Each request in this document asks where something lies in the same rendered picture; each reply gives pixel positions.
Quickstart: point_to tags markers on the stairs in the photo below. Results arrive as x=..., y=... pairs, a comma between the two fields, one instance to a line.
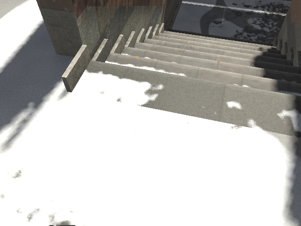
x=245, y=63

